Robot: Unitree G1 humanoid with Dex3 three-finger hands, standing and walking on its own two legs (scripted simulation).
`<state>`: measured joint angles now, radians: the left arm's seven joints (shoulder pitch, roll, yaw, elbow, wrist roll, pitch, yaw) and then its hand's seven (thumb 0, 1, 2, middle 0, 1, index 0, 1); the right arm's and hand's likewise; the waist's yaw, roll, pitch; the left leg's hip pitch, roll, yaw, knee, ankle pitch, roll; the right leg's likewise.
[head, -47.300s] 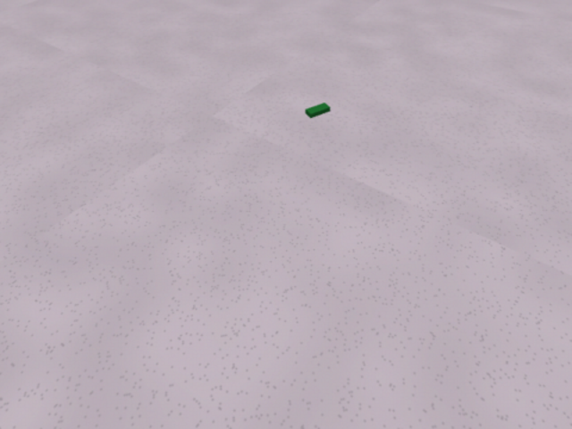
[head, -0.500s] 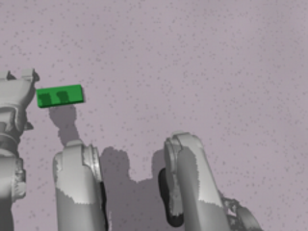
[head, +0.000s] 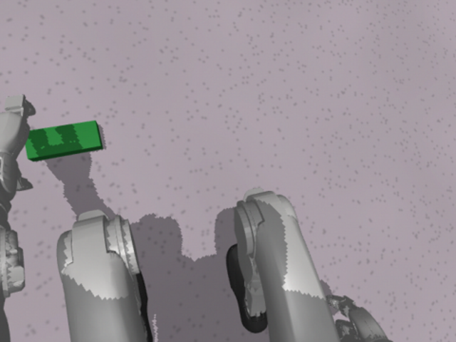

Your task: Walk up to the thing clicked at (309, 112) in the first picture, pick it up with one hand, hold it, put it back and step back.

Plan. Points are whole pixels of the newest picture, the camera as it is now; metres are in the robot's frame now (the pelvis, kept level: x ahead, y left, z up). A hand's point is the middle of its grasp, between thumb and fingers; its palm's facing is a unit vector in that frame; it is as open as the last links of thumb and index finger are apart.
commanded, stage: rise first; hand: left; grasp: from above
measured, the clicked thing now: (64, 140) +0.49 +0.29 -0.31
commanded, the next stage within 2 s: approach in 1.64 s
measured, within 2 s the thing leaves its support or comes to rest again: neither
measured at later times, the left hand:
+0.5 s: hand (19, 151) +0.44 +0.33 -0.20, palm faces -0.45 -0.11 -0.89, open 14.2 cm
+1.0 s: hand (16, 145) +0.45 +0.33 -0.20, palm faces -0.44 -0.11 -0.89, open 14.2 cm
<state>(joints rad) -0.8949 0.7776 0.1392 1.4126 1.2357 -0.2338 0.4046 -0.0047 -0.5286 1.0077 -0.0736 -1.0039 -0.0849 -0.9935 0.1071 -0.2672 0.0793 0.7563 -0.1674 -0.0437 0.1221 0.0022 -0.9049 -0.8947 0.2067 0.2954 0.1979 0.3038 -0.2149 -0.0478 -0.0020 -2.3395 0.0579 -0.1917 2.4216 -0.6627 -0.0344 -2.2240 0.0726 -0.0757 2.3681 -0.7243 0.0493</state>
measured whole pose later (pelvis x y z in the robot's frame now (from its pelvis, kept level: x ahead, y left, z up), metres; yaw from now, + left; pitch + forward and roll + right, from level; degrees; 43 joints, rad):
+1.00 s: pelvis +0.00 +0.01 -0.01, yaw -2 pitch +31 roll -10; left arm -0.94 0.86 0.14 1.46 1.24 -0.22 0.41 0.00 -0.54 1.02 -0.08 -1.01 -0.08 -1.01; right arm 0.11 -0.27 0.15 0.73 -0.19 -0.07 0.15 0.00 -0.91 -0.90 0.21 0.30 0.20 0.30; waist -0.26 -0.06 0.04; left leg -2.37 0.05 -0.23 2.47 -0.67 -0.03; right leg -2.23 0.08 -0.10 2.39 -0.72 0.06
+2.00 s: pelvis +0.00 +0.00 -0.01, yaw -2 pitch +31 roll -10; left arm -1.04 0.82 0.02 1.50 1.24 -0.19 0.41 -0.01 -0.52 1.00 -0.09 -1.03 -0.09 -1.02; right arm 0.13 -0.27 0.15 0.73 -0.18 -0.09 0.14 0.00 -0.90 -0.89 0.21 0.30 0.20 0.30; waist -0.28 -0.06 0.02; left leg -2.37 0.05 -0.22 2.45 -0.64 -0.03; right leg -2.24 0.08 -0.09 2.38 -0.70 0.06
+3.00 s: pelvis -0.01 +0.01 -0.02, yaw -3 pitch +29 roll -11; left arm -1.10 0.89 0.07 1.70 1.25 -0.15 0.54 -0.01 -0.52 1.00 -0.08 -0.97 -0.08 -0.97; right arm 0.11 -0.30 0.25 0.68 -0.23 -0.15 0.17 0.00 -0.90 -0.89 0.21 0.30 0.20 0.30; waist -0.37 -0.11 0.12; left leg -2.38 0.05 -0.25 2.49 -0.65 -0.03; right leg -2.24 0.10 -0.11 2.39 -0.69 0.07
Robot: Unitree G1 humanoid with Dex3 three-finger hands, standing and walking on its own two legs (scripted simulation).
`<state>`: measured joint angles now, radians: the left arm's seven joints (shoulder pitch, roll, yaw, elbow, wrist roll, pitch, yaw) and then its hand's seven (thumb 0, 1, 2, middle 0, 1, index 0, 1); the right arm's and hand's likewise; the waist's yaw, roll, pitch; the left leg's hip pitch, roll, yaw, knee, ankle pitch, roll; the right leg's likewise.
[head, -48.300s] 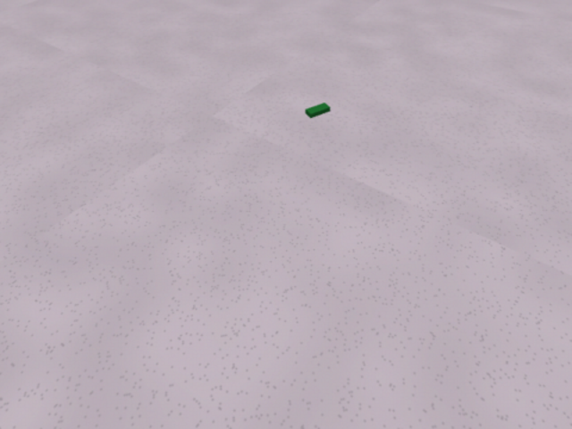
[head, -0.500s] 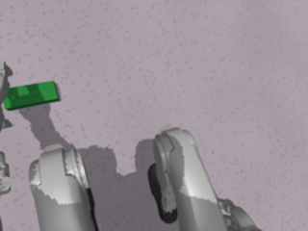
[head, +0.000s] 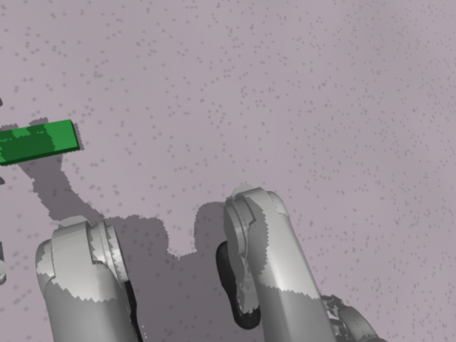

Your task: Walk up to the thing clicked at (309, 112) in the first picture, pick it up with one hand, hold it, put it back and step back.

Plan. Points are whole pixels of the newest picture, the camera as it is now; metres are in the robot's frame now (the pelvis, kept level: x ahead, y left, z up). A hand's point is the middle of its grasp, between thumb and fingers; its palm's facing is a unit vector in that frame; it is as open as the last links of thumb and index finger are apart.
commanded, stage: rise first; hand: left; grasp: from above
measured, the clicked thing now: (37, 142) +0.48 +0.30 -0.30
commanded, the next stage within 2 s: approach in 0.64 s
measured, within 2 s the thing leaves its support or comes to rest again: neither
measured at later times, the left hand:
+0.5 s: hand out of the picture +0.44 +0.34 -0.17, palm faces -0.44 -0.11 -0.89, open 14.1 cm
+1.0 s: hand (1, 134) +0.46 +0.31 -0.18, palm faces -0.42 -0.08 -0.90, open 14.1 cm
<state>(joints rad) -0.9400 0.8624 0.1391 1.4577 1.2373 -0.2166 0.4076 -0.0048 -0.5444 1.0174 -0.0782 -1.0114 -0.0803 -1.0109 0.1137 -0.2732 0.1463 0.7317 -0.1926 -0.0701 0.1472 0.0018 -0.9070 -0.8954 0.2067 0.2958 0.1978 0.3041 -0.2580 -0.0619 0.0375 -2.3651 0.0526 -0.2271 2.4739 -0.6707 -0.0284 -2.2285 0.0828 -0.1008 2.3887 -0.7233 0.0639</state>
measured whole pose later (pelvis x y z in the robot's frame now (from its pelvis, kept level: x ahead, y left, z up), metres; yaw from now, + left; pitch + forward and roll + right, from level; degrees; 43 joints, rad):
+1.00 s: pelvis +0.00 +0.00 +0.00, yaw +1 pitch +31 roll -10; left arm -1.04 0.82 0.02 1.50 1.24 -0.19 0.41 -0.01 -0.52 1.00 -0.09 -1.03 -0.09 -1.02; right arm 0.13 -0.27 0.15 0.73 -0.18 -0.09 0.14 0.00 -0.90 -0.89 0.21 0.30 0.20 0.30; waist -0.28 -0.06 0.02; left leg -2.37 0.05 -0.22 2.45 -0.64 -0.03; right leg -2.24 0.08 -0.09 2.38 -0.70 0.06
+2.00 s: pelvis -0.01 +0.00 -0.01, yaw -1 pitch +29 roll -11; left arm -1.10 0.89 0.07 1.70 1.25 -0.15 0.54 -0.01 -0.52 1.00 -0.08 -0.97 -0.08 -0.97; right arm 0.11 -0.30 0.25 0.68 -0.23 -0.15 0.17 0.00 -0.90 -0.89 0.21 0.30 0.20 0.30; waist -0.37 -0.11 0.12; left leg -2.38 0.05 -0.25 2.49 -0.65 -0.03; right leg -2.24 0.10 -0.11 2.39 -0.69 0.07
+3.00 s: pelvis +0.00 +0.01 -0.01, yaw -5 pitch +27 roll -15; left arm -1.10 1.02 0.04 1.77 1.23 -0.18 0.63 -0.01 -0.51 0.97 -0.08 -0.99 -0.08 -0.99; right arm 0.08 -0.33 0.36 0.65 -0.29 -0.25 0.24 0.00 -0.91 -0.90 0.20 0.30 0.20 0.30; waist -0.40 -0.17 0.19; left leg -2.35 0.06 -0.32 2.54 -0.71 -0.02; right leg -2.18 0.12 -0.17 2.38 -0.71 0.09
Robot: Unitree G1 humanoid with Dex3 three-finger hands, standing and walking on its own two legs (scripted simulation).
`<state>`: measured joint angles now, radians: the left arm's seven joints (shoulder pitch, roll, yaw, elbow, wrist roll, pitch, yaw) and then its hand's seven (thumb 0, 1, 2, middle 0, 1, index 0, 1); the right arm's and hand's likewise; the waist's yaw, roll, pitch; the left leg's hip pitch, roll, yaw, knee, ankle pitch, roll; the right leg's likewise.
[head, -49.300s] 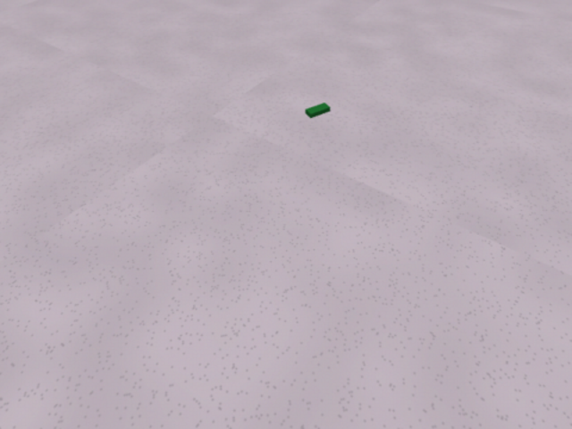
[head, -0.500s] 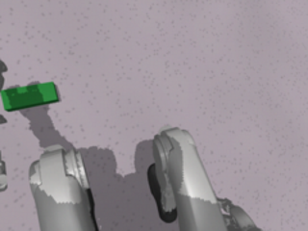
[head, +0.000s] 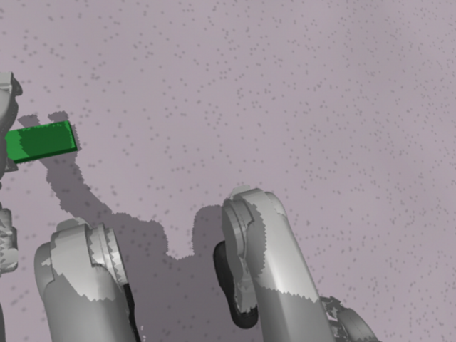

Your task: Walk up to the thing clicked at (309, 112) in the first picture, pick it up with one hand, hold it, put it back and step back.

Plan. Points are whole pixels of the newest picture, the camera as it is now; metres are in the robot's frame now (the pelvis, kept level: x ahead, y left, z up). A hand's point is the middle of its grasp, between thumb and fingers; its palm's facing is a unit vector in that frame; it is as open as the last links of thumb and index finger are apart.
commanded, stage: approach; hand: left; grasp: from above
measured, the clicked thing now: (34, 143) +0.49 +0.30 -0.30
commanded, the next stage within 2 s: close in in 0.40 s
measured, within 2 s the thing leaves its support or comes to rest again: neither
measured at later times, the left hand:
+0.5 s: hand out of the picture +0.46 +0.32 -0.19, palm faces -0.50 -0.12 -0.85, open 14.1 cm
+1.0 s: hand (27, 143) +0.47 +0.29 -0.23, palm faces -0.46 -0.11 -0.88, open 14.2 cm
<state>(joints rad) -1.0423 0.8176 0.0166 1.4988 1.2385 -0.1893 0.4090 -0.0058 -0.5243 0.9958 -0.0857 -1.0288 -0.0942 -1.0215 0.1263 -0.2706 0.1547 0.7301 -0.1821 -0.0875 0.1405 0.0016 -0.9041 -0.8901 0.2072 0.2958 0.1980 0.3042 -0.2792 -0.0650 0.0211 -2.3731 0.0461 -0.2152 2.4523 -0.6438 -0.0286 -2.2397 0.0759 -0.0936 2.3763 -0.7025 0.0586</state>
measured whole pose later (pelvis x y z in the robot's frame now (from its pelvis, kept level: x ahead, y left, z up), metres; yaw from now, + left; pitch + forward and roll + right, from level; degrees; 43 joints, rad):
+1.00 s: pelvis +0.00 +0.00 -0.01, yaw -2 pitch +29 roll -11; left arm -1.10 0.89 0.07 1.70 1.25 -0.15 0.54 -0.01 -0.52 1.00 -0.08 -0.97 -0.08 -0.97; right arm 0.11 -0.30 0.25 0.68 -0.23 -0.15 0.17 0.00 -0.90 -0.89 0.21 0.30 0.20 0.30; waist -0.37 -0.11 0.12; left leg -2.38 0.05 -0.25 2.49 -0.65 -0.03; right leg -2.24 0.10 -0.11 2.39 -0.69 0.07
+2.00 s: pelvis +0.00 +0.01 -0.01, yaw -6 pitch +27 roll -15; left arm -1.10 1.02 0.04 1.77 1.23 -0.18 0.63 -0.01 -0.51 0.97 -0.08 -0.99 -0.08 -0.99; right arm 0.08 -0.33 0.36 0.65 -0.29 -0.25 0.24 0.00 -0.91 -0.90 0.20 0.30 0.20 0.30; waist -0.40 -0.17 0.19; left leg -2.35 0.06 -0.32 2.54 -0.71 -0.02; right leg -2.18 0.12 -0.17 2.38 -0.71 0.09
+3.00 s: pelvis +0.00 +0.01 +0.00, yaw -6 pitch +26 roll -15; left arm -1.10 1.04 0.03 1.76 1.18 -0.17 0.60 0.00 -0.15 0.69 -0.32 -0.85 -0.35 -0.81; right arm 0.08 -0.33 0.38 0.63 -0.28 -0.27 0.24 0.00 -0.91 -0.90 0.20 0.30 0.20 0.30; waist -0.40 -0.18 0.21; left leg -2.33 0.06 -0.33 2.53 -0.70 -0.03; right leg -2.17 0.12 -0.18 2.36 -0.70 0.09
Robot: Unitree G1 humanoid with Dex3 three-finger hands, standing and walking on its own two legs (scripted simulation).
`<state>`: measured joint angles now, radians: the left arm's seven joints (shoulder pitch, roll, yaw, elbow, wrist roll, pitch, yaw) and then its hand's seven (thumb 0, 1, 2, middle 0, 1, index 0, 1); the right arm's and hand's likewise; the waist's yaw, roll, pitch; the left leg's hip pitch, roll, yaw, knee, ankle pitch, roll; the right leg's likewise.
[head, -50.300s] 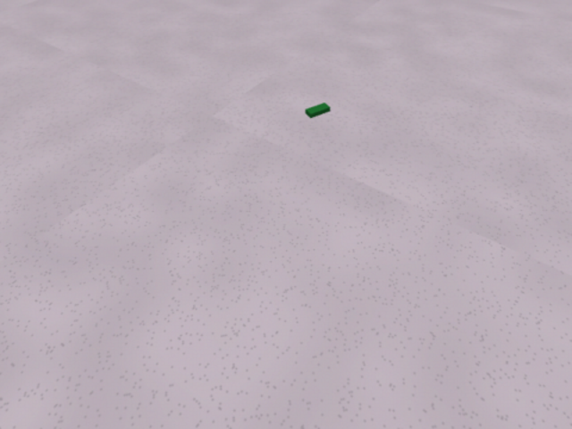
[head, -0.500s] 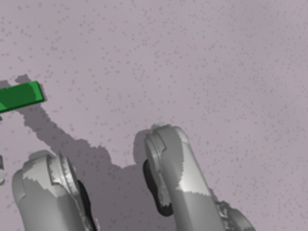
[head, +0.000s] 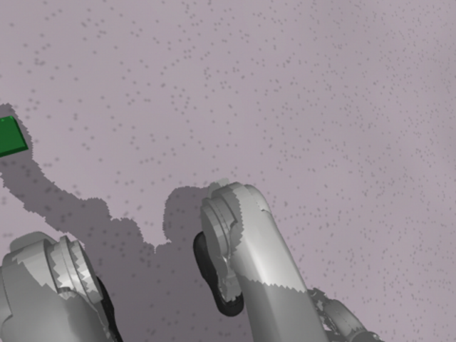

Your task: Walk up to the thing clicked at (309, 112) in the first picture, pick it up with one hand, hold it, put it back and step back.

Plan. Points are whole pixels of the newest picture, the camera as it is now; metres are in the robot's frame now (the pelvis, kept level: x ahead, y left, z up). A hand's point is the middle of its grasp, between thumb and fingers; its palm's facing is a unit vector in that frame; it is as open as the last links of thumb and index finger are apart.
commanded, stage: rest palm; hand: left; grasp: from above
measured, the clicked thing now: out of the picture +0.48 +0.31 -0.29
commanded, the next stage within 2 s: close in 1.26 s
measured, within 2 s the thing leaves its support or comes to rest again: neither
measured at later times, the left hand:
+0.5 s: hand out of the picture +0.46 +0.31 -0.25, palm faces -0.45 -0.16 -0.88, open 14.3 cm
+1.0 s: hand out of the picture +0.47 +0.31 -0.26, palm faces -0.44 -0.14 -0.89, open 14.2 cm
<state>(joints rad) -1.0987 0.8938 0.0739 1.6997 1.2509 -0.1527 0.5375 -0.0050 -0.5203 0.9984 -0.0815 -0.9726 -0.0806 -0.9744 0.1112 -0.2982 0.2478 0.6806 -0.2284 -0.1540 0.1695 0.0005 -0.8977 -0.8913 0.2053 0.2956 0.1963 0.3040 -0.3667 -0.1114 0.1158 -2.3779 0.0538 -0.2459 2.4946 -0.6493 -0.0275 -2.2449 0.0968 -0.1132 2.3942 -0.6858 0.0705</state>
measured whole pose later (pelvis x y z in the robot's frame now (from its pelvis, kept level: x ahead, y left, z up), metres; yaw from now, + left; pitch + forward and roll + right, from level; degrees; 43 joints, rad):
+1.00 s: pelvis +0.00 +0.01 +0.00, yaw -4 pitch +27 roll -15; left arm -1.10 1.02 0.04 1.77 1.23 -0.18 0.63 -0.01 -0.51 0.97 -0.08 -0.99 -0.08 -0.99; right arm 0.08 -0.33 0.36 0.65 -0.29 -0.25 0.24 0.00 -0.91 -0.90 0.20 0.30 0.20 0.30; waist -0.40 -0.17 0.19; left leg -2.35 0.06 -0.32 2.54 -0.71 -0.02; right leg -2.18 0.12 -0.17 2.38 -0.71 0.09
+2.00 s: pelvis +0.00 +0.01 +0.01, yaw -4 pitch +26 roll -15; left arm -1.10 1.04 0.03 1.76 1.18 -0.17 0.60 0.00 -0.15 0.69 -0.32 -0.85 -0.35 -0.81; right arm 0.08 -0.33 0.38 0.63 -0.28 -0.27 0.24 0.00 -0.91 -0.90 0.20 0.30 0.20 0.30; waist -0.40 -0.18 0.21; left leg -2.33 0.06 -0.33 2.53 -0.70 -0.03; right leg -2.17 0.12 -0.18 2.36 -0.70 0.09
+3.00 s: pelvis +0.00 +0.01 +0.01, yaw -4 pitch +26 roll -15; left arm -1.07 1.05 0.03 1.74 1.18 -0.19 0.61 0.01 0.24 0.31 -0.71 -0.45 -0.75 -0.41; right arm 0.07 -0.34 0.40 0.61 -0.30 -0.24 0.22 0.00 -0.91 -0.90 0.20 0.30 0.20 0.30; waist -0.40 -0.18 0.21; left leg -2.32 0.06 -0.33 2.53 -0.70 -0.03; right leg -2.17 0.12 -0.18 2.36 -0.69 0.09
